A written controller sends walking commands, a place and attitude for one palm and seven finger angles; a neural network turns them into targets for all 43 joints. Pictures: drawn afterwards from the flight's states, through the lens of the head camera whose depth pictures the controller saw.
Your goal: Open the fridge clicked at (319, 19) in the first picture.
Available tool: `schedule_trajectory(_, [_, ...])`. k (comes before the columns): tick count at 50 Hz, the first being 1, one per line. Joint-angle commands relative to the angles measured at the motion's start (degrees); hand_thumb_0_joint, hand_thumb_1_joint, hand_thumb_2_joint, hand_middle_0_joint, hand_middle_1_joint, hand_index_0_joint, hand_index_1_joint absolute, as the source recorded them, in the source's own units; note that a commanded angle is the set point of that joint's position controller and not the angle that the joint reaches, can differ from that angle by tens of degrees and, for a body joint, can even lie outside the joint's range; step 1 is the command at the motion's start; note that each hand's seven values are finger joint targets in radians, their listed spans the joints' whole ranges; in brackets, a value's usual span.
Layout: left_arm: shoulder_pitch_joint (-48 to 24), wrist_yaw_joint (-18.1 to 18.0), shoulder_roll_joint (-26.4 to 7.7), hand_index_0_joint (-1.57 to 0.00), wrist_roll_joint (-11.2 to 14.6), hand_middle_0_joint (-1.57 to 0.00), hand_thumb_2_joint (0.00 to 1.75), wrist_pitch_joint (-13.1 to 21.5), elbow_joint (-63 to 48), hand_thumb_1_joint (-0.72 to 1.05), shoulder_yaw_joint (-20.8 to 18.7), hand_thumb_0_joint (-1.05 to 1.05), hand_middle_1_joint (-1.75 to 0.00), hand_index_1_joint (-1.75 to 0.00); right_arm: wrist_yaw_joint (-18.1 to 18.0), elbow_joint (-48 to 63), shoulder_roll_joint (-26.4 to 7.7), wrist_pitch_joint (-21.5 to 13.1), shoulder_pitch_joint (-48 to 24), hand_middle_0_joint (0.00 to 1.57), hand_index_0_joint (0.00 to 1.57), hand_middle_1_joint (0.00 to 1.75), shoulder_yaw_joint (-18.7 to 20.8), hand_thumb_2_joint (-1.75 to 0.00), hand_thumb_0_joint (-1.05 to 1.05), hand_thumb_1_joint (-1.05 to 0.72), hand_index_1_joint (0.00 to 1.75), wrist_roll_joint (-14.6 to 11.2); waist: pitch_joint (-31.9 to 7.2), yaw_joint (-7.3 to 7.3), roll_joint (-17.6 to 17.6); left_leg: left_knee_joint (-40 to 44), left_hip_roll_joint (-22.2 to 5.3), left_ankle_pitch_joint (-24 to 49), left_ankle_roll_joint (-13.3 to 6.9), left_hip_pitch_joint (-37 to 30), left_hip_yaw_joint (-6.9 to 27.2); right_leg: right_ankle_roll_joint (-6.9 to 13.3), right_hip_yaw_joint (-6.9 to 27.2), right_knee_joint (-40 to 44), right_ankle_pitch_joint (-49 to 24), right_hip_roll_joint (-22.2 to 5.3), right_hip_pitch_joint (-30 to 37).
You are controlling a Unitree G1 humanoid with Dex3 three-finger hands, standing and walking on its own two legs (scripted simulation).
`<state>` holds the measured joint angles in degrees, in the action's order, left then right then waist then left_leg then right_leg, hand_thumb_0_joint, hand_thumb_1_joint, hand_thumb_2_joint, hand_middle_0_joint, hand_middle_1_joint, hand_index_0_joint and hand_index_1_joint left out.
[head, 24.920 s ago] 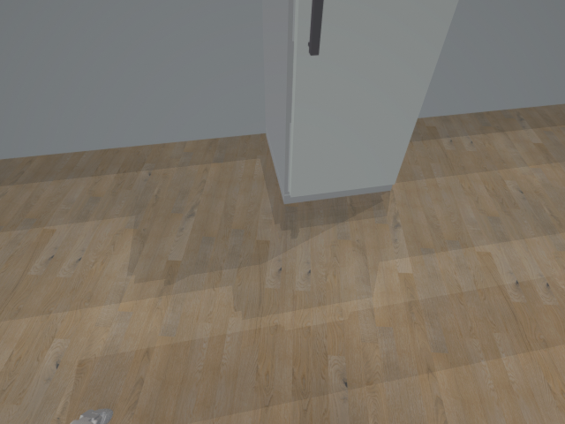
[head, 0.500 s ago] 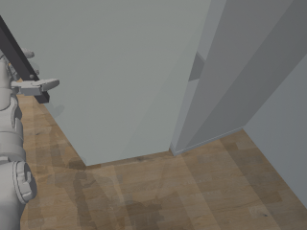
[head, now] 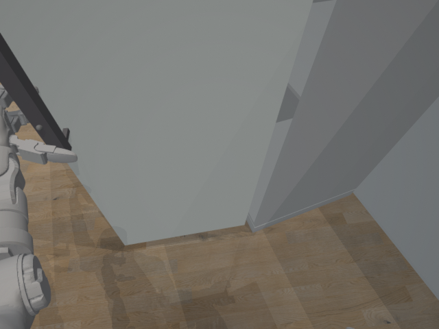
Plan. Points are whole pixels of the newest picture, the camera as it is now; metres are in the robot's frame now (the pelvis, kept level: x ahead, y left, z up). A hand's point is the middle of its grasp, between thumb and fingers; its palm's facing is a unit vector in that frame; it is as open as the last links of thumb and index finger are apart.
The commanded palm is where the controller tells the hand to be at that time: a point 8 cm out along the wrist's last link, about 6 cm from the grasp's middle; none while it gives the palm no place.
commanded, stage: slip the hand off the handle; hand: left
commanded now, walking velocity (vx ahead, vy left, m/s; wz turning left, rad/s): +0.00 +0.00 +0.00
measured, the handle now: out of the picture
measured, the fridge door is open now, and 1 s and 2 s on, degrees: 79 79 79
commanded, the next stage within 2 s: draw the hand back to the body in 1.14 s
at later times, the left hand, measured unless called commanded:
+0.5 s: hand out of the picture +0.40 +0.39 +0.12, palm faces +0.42 -0.88 -0.23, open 14.7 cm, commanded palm +0.35 +0.42 +0.13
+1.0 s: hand out of the picture +0.32 +0.37 +0.12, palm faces +0.41 -0.89 -0.22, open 14.7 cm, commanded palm +0.27 +0.40 +0.13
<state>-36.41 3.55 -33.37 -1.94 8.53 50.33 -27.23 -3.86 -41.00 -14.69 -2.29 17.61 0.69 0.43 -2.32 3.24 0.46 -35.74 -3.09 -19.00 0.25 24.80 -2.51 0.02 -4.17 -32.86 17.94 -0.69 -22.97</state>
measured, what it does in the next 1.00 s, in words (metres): stands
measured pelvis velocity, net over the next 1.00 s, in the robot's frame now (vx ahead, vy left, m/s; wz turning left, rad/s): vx -0.01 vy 0.02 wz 0.02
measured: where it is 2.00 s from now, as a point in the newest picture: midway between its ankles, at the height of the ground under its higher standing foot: outside the picture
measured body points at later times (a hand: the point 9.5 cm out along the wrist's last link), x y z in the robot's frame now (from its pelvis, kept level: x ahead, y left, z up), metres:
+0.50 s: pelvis -0.02 +0.01 -0.01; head +0.05 +0.04 +0.44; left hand +0.38 +0.43 +0.14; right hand +0.02 -0.28 -0.11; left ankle -0.02 +0.12 -0.73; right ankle -0.02 -0.12 -0.73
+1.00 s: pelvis -0.01 +0.02 +0.00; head +0.01 +0.03 +0.45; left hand +0.30 +0.41 +0.13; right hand +0.12 -0.24 -0.10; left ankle -0.02 +0.12 -0.73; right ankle -0.02 -0.12 -0.73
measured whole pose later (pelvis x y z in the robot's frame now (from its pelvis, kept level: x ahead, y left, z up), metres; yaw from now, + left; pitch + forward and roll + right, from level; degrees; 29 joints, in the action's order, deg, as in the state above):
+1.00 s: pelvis -0.01 +0.02 +0.00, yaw +1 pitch +6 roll -2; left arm -17.7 9.2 -31.2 5.1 5.3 30.2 -28.9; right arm -6.1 -38.0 -14.1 -5.3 15.0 -1.2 -1.2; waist -3.2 0.0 -0.2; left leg -38.6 -2.2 -19.6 -1.0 24.8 -1.7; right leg -1.2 -4.8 -33.5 17.5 -1.5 -21.5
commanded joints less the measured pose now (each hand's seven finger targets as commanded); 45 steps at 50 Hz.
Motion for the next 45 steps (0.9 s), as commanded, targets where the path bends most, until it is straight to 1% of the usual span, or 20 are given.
schedule_trajectory(1, [-18.7, 0.1, -21.4, -0.25, 1.0, -0.25, 0.20, 5.1, -10.9, -0.55, -5.1, 0.00, -1.15, -1.15, -1.0, 4.1, -10.6, -1.3, 5.6, 0.20, 0.20, 0.30, 4.0, -0.90, 0.00, -0.90, 0.30, -0.2, -18.1, -0.70, -3.8, 0.8, 2.5, 26.5, -2.0, -8.9, 1.6, 0.0, 2.2, 0.7, -24.9, 2.0, 7.5])
schedule_trajectory(4, [-22.0, 1.4, -22.5, -0.25, 1.2, -0.25, 0.20, 6.5, -12.2, -0.55, -4.7, 0.00, -1.15, -1.15, -1.4, 4.0, -10.9, -1.4, 5.9, 0.20, 0.20, 0.30, 4.0, -0.90, 0.00, -0.90, 0.30, -0.1, -19.4, 0.16, -5.2, 0.2, 2.6, 25.3, -2.1, -9.3, 1.6, 0.0, 2.4, 0.5, -23.8, 2.0, 6.6])
schedule_trajectory(5, [-21.7, 1.8, -23.7, -0.25, 1.3, -0.25, 0.20, 6.8, -11.2, -0.55, -5.6, 0.00, -1.15, -1.15, -1.4, 3.9, -10.9, -1.4, 6.0, 0.20, 0.20, 0.30, 4.1, -0.90, 0.00, -0.90, 0.30, -0.3, -19.4, -0.16, -5.6, 0.3, 2.6, 25.0, -2.0, -9.2, 1.9, 0.1, 2.4, 0.5, -22.9, 2.1, 6.2])
schedule_trajectory(6, [-22.2, 2.3, -22.2, -0.25, 1.4, -0.25, 0.20, 7.1, -10.8, -0.55, -4.1, 0.00, -1.15, -1.15, -1.5, 3.7, -10.8, -1.4, 6.0, 0.20, 0.20, 0.30, 3.9, -0.90, 0.00, -0.90, 0.30, -0.2, -18.8, 0.43, -5.8, 0.3, 2.5, 24.1, -2.0, -9.5, 1.9, 0.0, 2.3, 0.5, -21.9, 2.2, 5.1])
schedule_trajectory(9, [-22.1, 3.3, -23.4, -0.25, 2.0, -0.25, 0.20, 8.1, -12.6, -0.55, -4.8, 0.00, -1.15, -1.15, -1.7, 3.5, -11.1, -1.6, 6.3, 0.20, 0.20, 0.30, 4.1, -0.90, 0.00, -0.90, 0.30, -0.3, -20.5, 0.21, -8.3, -0.3, 2.5, 25.6, -2.0, -11.0, 2.4, 0.3, 2.3, 0.3, -21.1, 2.4, 4.4])
schedule_trajectory(10, [-20.9, 3.6, -24.0, -0.25, 2.1, -0.25, 0.20, 7.8, -11.1, -0.55, -5.4, 0.00, -1.15, -1.15, -1.7, 3.5, -11.1, -1.6, 6.3, 0.20, 0.20, 0.30, 4.0, -0.90, 0.00, -0.90, 0.30, -0.4, -19.8, -0.12, -7.9, 0.0, 2.4, 25.2, -1.9, -10.4, 2.6, 0.3, 2.2, 0.4, -20.5, 2.4, 4.1])
schedule_trajectory(12, [-21.7, 4.3, -23.0, -0.25, 2.4, -0.25, 0.20, 7.4, -8.8, -0.55, -3.9, 0.00, -1.15, -1.15, -1.9, 3.4, -11.3, -1.5, 6.1, 0.20, 0.20, 0.30, 3.7, -0.90, 0.00, -0.90, 0.30, -0.7, -17.0, 0.58, -7.0, 0.5, 2.5, 21.4, -1.8, -8.4, 2.9, 0.3, 1.9, 0.8, -17.5, 2.4, 2.4])
schedule_trajectory(16, [-25.4, 4.8, -28.4, -0.25, 1.6, -0.25, 0.20, 7.9, -4.5, -0.55, -6.5, 0.00, -1.15, -1.15, -2.4, 3.2, -12.0, -1.6, 6.9, 0.20, 0.20, 0.30, 3.3, -0.90, 0.00, -0.90, 0.30, -0.5, -16.1, 0.91, -6.1, 1.0, 2.6, 16.0, -1.9, -5.3, 3.2, 0.3, 2.0, 1.1, -13.5, 2.1, 1.6])
schedule_trajectory(20, [-27.9, 5.4, -31.1, -0.25, 0.4, -0.25, 0.20, 10.1, -3.7, -0.55, -6.6, 0.00, -1.15, -1.15, -2.4, 3.3, -12.4, -1.7, 7.8, 0.20, 0.20, 0.30, 3.2, -0.90, 0.00, -0.90, 0.30, -0.1, -17.8, 1.42, -9.4, 0.4, 2.5, 15.4, -1.8, -6.0, 3.6, 0.4, 2.2, 0.7, -11.7, 2.2, -0.4])
schedule_trajectory(22, [-26.0, 6.1, -33.1, -0.25, 0.6, -0.25, 0.20, 10.4, 0.3, -0.55, -8.3, 0.00, -1.15, -1.15, -2.5, 3.3, -12.9, -1.5, 8.3, 0.20, 0.20, 0.30, 3.0, -0.90, 0.00, -0.90, 0.30, -0.1, -16.8, 1.40, -7.3, 0.1, 2.3, 14.4, -1.9, -4.1, 3.7, 0.3, 2.1, 0.5, -11.2, 2.3, -0.6])
schedule_trajectory(25, [-19.8, 8.0, -30.4, -0.25, 2.3, -0.25, 0.20, 11.1, -3.4, -0.55, -7.6, 0.00, -1.15, -1.15, -2.2, 4.8, -12.6, -1.3, 8.0, 0.20, 0.20, 0.30, 3.4, -0.90, 0.00, -0.90, 0.30, -0.2, -22.3, -0.71, -10.1, -0.6, 2.4, 20.3, -1.6, -7.9, 3.5, 0.6, 1.9, -0.6, -14.6, 2.5, 1.5])
schedule_trajectory(27, [-17.0, 8.8, -26.2, -0.25, 3.9, -0.25, 0.20, 10.0, -7.3, -0.55, -5.3, 0.00, -1.15, -1.15, -1.8, 5.7, -12.4, -1.3, 7.1, 0.20, 0.20, 0.30, 3.6, -0.90, 0.00, -0.90, 0.30, -0.6, -21.0, -0.77, -11.3, -0.6, 2.1, 21.6, -1.4, -9.5, 3.9, 0.5, 1.4, -0.3, -14.0, 2.9, 0.1])
schedule_trajectory(29, [-10.9, 8.7, -27.6, -0.25, 5.8, -0.25, 0.20, 8.5, -9.7, -0.55, -8.8, 0.00, -1.15, -1.15, -1.9, 6.5, -12.7, -1.1, 6.7, 0.20, 0.20, 0.30, 3.8, -0.90, 0.00, -0.90, 0.30, -0.9, -21.6, -2.13, -9.1, -0.6, 1.9, 23.7, -1.6, -9.2, 4.1, 0.7, 1.1, -0.6, -14.9, 3.1, 1.7])
schedule_trajectory(31, [-7.7, 8.4, -26.5, -0.25, 7.2, -0.25, 0.20, 6.8, -13.0, -0.55, -10.0, 0.00, -1.15, -1.15, -1.8, 7.3, -12.4, -1.2, 5.6, 0.20, 0.20, 0.30, 3.9, -0.90, 0.00, -0.90, 0.30, -1.3, -20.6, -2.75, -7.0, -0.3, 2.0, 23.3, -1.7, -8.0, 3.9, 0.4, 1.0, -0.7, -15.7, 3.0, 2.7])
schedule_trajectory(33, [-8.2, 7.4, -25.9, -0.25, 7.1, -0.25, 0.20, 5.7, -17.3, -0.55, -9.5, 0.00, -1.15, -1.15, -1.8, 7.9, -12.1, -1.4, 4.3, 0.20, 0.20, 0.30, 3.6, -0.90, 0.00, -0.90, 0.30, -1.5, -17.9, -2.42, -7.8, 0.6, 2.0, 20.8, -1.5, -7.1, 4.1, 0.4, 0.7, -0.5, -13.5, 3.2, 1.8])
schedule_trajectory(35, [-8.7, 5.8, -25.5, -0.25, 6.3, -0.25, 0.20, 5.5, -23.2, -0.55, -9.2, 0.00, -1.15, -1.15, -2.0, 8.4, -11.6, -2.0, 3.3, 0.20, 0.20, 0.30, 3.5, -0.90, 0.00, -0.90, 0.30, -1.4, -18.7, -2.38, -10.8, 1.0, 1.8, 20.7, -1.4, -8.8, 4.4, 0.5, 0.8, -0.3, -11.8, 3.3, 1.3])
schedule_trajectory(37, [-7.3, 4.9, -22.9, -0.25, 6.2, -0.25, 0.20, 5.4, -26.0, -0.55, -8.0, 0.00, -1.15, -1.15, -2.2, 8.3, -11.2, -2.6, 2.7, 0.20, 0.20, 0.30, 3.3, -0.90, 0.00, -0.90, 0.30, -1.2, -17.9, -1.87, -11.0, 1.2, 1.6, 21.0, -1.1, -10.0, 4.8, 0.6, 0.6, -0.2, -11.1, 3.4, 0.6])
schedule_trajectory(39, [-6.8, 4.5, -22.8, -0.25, 6.4, -0.25, 0.20, 5.1, -28.5, -0.55, -8.1, 0.00, -1.15, -1.15, -2.6, 8.1, -11.1, -3.1, 2.0, 0.20, 0.20, 0.30, 3.1, -0.90, 0.00, -0.90, 0.30, -1.2, -17.4, -1.89, -11.5, 1.5, 1.5, 20.8, -1.0, -10.4, 5.0, 0.7, 0.6, 0.1, -10.6, 3.5, 1.0])
schedule_trajectory(42, [-4.8, 4.5, -18.4, -0.25, 6.8, -0.25, 0.20, 3.8, -31.5, -0.55, -5.3, 0.00, -1.15, -1.15, -2.9, 8.2, -10.3, -4.2, 0.3, 0.20, 0.20, 0.30, 2.9, -0.90, 0.00, -0.90, 0.30, -1.3, -17.4, -2.28, -12.9, 2.5, 1.4, 21.0, -0.4, -12.4, 5.7, 0.8, 0.3, 0.6, -9.8, 3.4, 1.2])
schedule_trajectory(45, [-0.8, 4.5, -17.5, -0.25, 7.3, -0.25, 0.20, 1.4, -31.1, -0.55, -5.6, 0.00, -1.15, -1.15, -3.3, 8.3, -10.1, -4.9, -0.8, 0.20, 0.20, 0.30, 2.6, -0.90, 0.00, -0.90, 0.30, -1.6, -15.0, -2.65, -9.6, 3.2, 1.6, 20.0, -0.6, -10.8, 5.4, 0.8, 0.1, 1.3, -10.7, 3.2, 2.8])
